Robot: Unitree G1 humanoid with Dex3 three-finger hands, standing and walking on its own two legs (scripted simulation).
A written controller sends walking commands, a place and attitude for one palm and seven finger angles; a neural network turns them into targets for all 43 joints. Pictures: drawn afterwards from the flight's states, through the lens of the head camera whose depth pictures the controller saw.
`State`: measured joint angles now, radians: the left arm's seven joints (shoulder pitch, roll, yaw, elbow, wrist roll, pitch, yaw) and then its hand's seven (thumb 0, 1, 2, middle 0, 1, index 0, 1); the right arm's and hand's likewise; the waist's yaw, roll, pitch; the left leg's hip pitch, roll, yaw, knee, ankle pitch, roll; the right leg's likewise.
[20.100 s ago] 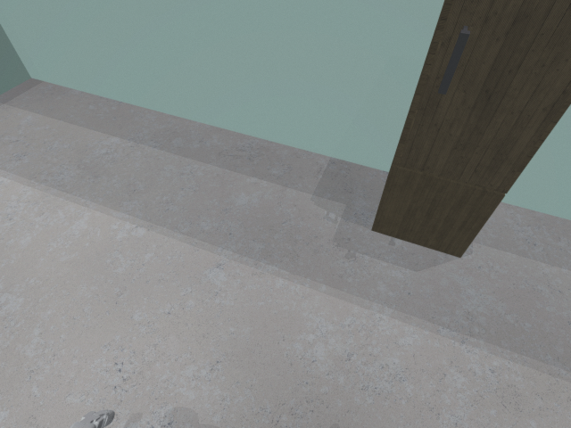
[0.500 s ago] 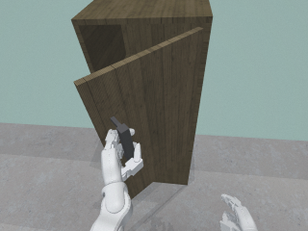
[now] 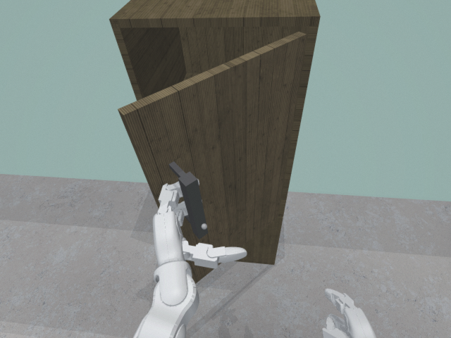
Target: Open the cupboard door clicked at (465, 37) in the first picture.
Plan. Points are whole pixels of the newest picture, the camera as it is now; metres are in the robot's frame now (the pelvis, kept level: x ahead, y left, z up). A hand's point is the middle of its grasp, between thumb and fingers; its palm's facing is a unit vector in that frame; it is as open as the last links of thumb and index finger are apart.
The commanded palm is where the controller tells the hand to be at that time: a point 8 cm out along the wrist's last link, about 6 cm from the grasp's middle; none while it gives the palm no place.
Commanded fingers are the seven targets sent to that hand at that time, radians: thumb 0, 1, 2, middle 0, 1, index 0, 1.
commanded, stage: open thumb and fingers to let go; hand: left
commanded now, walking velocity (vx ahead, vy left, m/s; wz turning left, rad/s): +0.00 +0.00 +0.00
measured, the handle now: (188, 201) +0.33 +0.08 +0.09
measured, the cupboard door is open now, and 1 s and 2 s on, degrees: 46 47 47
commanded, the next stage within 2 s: slide the hand sideways off the handle in 0.20 s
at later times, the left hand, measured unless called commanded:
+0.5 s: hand (198, 245) +0.25 +0.06 +0.08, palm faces -0.22 -0.98 +0.00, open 16.2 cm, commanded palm +0.24 +0.10 +0.08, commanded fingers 0.00 -0.50 0.30 -0.15 -0.30 -0.15 -0.30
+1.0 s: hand (175, 266) +0.21 +0.09 +0.09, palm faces -0.13 -0.99 +0.02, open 16.3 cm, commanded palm +0.19 +0.14 +0.08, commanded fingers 0.00 -0.50 0.30 -0.15 -0.30 -0.15 -0.30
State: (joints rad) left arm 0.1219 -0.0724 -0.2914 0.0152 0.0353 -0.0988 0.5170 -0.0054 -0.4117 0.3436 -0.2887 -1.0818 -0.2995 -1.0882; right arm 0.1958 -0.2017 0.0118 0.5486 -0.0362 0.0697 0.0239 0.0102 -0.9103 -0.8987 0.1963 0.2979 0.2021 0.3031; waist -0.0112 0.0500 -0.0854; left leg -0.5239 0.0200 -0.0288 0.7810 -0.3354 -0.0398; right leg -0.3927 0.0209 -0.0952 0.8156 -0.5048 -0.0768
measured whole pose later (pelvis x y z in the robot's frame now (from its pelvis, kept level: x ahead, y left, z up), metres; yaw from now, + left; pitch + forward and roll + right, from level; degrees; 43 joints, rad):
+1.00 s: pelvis -0.01 +0.04 -0.01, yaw -2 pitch +5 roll +0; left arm 0.38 0.07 -0.27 -0.24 -0.04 -0.19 0.08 -0.01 -0.50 0.30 -0.15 -0.30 -0.15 -0.30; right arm 0.24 -0.21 0.03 0.40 0.00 0.02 0.03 0.01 -0.91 -0.90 0.20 0.30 0.20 0.30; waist -0.01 0.05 -0.08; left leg -0.59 0.01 0.01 0.87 -0.37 0.00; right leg -0.46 0.01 -0.05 0.88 -0.51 -0.03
